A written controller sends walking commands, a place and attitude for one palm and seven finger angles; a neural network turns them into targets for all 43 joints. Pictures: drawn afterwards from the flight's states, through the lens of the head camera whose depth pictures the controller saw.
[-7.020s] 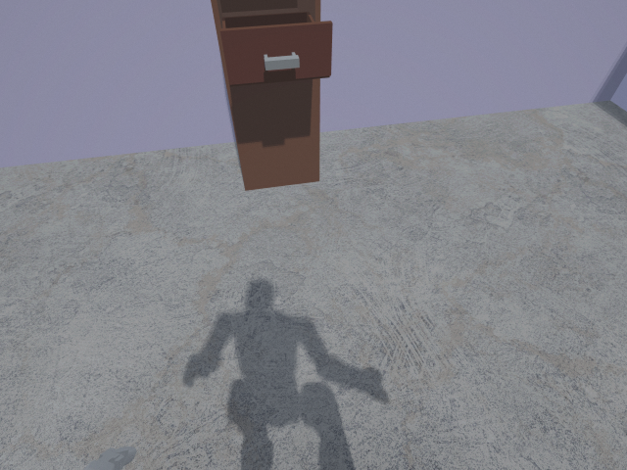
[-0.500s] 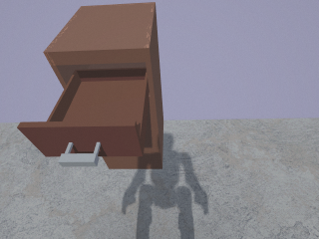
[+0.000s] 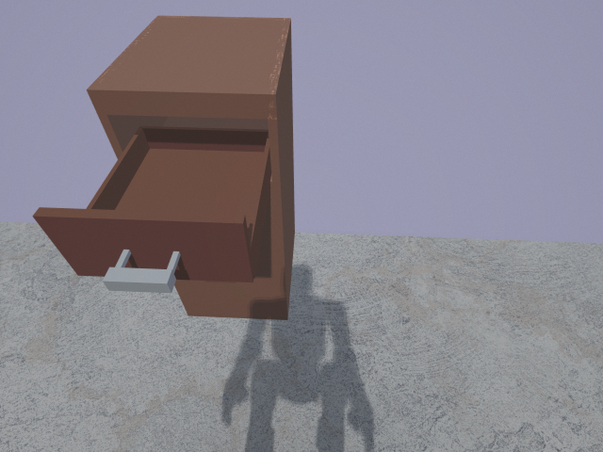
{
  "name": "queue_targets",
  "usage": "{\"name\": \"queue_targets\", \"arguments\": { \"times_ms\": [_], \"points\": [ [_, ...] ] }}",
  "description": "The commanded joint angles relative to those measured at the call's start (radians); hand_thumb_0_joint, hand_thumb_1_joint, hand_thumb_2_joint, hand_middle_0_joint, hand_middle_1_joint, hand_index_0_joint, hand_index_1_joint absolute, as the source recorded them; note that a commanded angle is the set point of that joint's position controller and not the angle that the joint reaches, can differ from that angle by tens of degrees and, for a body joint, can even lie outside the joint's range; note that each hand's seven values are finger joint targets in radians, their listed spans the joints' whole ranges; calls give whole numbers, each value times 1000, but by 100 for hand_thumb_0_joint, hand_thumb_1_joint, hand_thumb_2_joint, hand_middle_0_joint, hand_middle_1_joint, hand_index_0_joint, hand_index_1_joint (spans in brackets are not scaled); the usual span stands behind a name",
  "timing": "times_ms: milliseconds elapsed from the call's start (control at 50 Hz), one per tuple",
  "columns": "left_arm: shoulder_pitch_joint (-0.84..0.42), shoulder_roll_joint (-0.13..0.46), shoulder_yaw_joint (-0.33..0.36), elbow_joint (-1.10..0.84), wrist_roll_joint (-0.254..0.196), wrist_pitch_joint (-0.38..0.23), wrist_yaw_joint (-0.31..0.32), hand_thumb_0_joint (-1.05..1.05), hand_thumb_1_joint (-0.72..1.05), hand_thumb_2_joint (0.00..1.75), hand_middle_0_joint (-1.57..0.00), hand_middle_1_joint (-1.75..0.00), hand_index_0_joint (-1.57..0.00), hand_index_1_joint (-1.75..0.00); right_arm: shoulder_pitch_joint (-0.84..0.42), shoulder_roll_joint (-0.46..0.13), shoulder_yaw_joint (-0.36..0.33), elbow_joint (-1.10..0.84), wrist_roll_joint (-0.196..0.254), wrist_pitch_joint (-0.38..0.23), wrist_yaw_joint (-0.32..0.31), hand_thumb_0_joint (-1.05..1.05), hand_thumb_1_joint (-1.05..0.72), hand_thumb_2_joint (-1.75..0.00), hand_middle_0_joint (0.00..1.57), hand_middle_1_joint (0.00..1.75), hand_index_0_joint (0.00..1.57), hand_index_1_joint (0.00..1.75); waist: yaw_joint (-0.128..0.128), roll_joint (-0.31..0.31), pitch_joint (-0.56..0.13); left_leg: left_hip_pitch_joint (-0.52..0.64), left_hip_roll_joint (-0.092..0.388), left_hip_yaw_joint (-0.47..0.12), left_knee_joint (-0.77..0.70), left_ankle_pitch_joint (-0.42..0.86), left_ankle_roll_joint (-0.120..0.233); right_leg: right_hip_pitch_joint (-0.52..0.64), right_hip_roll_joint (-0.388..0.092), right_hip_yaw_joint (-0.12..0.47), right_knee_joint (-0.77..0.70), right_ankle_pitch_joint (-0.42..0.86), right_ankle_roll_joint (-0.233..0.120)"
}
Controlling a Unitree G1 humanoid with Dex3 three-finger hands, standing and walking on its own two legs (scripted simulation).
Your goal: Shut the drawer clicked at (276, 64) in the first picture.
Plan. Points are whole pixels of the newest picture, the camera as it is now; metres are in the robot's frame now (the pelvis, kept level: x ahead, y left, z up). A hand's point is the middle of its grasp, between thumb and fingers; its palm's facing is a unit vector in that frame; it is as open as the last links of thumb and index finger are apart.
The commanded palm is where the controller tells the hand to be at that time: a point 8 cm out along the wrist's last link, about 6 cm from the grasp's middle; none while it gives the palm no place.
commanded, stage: come to a stop and stand still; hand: left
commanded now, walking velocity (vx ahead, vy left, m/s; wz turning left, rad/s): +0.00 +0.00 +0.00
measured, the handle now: (145, 268) +0.39 +0.29 -0.01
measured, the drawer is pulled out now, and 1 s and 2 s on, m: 0.30 0.30 0.30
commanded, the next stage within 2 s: look again from close up in 1.32 s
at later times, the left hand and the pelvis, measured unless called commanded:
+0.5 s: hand out of the picture -0.03 +0.19 -0.18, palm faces +0.05 -0.99 -0.15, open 7.3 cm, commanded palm none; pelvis -0.01 +0.04 +0.00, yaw -1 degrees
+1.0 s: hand out of the picture +0.03 +0.21 -0.18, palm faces +0.02 -0.98 -0.17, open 7.3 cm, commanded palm none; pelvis +0.04 +0.05 +0.00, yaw -1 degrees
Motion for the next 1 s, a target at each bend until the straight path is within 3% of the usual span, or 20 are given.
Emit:
{"name": "queue_targets", "arguments": {
  "times_ms": [0,40,120,220,340,440,620,700,980],
  "points": [
    [30,117,27,-41,3,-5,10,0,90,90,-20,-30,-20,-30,127,-60,-14,-14,-1,0,-1,0,-90,-90,20,30,20,30,-10,-71,100,-97,6,-6,-51,-91,46,-58,-185,234,-215,-381,95],
    [34,114,29,-44,3,-5,10,0,90,90,-20,-30,-20,-30,147,-57,-15,-15,-2,-1,0,0,-90,-90,20,30,20,30,-15,-74,90,-98,2,-4,-50,-97,49,-66,-184,232,-215,-390,93],
    [58,97,29,-40,4,-6,8,0,90,90,-20,-30,-20,-30,154,-49,-14,-21,-4,-7,0,0,-90,-90,20,30,20,30,-9,-8,87,-143,9,-28,-83,-144,56,-57,-170,219,-181,-373,77],
    [92,75,24,-32,6,-8,7,0,90,90,-20,-30,-20,-30,149,-47,-13,-30,-4,-16,-2,0,-90,-90,20,30,20,30,8,27,94,-215,24,-62,-128,-200,63,-32,-153,202,-122,-331,69],
    [119,51,15,-19,7,-14,6,0,90,90,-20,-30,-20,-30,141,-47,-13,-37,0,-29,-4,0,-90,-90,20,30,20,30,15,14,81,-224,38,-84,-150,-183,70,-11,-148,182,-65,-233,67],
    [133,40,11,-14,11,-16,9,0,90,90,-20,-30,-20,-30,136,-51,-13,-43,2,-32,-3,0,-90,-90,20,30,20,30,14,1,110,-237,47,-98,-171,-206,75,-30,-145,177,-41,-209,69],
    [140,37,-2,-7,9,-29,14,0,90,90,-20,-30,-20,-30,110,-57,-6,-44,10,-47,-4,0,-90,-90,20,30,20,30,6,-27,91,-159,52,-86,-156,-65,73,-23,-157,176,-17,-70,63],
    [137,42,-4,-7,8,-36,15,0,90,90,-20,-30,-20,-30,95,-65,-3,-44,13,-56,-7,0,-90,-90,20,30,20,30,1,-21,46,-98,59,-72,-136,56,70,6,-164,170,0,32,60],
    [96,88,-5,-9,5,-38,18,0,90,90,-20,-30,-20,-30,42,-112,-3,-36,14,-61,-14,0,-90,-90,20,30,20,30,2,-4,30,-13,69,-57,-110,258,61,58,-174,158,17,167,52]
  ]
}}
